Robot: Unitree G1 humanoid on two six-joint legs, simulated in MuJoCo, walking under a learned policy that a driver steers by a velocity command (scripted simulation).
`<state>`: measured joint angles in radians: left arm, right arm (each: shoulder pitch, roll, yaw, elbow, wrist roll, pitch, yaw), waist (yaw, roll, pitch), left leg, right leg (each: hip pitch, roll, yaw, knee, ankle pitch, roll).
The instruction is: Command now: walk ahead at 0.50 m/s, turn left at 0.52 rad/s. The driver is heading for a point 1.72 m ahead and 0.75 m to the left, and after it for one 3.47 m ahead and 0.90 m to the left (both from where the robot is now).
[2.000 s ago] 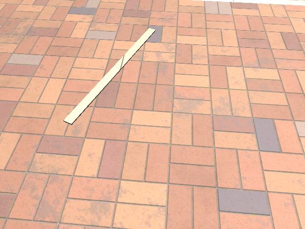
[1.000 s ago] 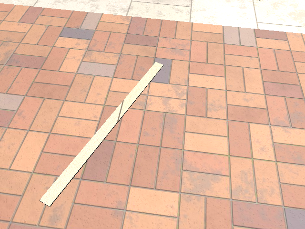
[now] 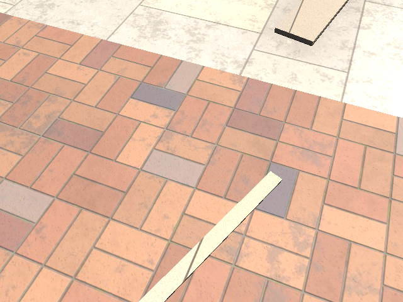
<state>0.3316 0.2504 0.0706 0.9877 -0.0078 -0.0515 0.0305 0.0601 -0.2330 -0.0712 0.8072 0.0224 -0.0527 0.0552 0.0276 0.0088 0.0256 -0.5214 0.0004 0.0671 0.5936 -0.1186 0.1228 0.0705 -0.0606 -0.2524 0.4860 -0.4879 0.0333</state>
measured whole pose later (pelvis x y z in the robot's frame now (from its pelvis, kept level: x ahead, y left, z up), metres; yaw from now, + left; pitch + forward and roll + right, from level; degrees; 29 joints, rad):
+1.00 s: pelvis +0.53 +0.13 +0.00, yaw +36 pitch +2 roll -2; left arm 0.33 0.31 0.08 0.88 -0.03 -0.05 0.01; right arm 0.06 -0.27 -0.07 0.60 0.02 -0.02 0.05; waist 0.07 0.02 0.04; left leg -0.53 0.03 0.05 0.59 -0.12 0.10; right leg 0.07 -0.07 -0.26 0.41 -0.45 0.06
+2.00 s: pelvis +0.97 +0.46 +0.02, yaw +42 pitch +2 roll -2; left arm 0.37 0.28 0.05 0.87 -0.02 -0.06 -0.01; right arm 0.06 -0.25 -0.04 0.70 0.01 -0.07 0.03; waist 0.09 0.03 0.01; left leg -0.59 0.08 -0.03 0.55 0.02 0.01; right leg 0.01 0.04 -0.03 0.25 -0.30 -0.03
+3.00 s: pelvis +1.42 +0.74 +0.03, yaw +10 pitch +2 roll +0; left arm 0.35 0.28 0.08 0.72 -0.02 -0.04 0.01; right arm 0.01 -0.28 -0.05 0.72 0.00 -0.10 0.02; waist 0.08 0.04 0.03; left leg -0.61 0.04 -0.10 0.55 0.04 -0.06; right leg -0.11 0.10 0.16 0.38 -0.30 -0.07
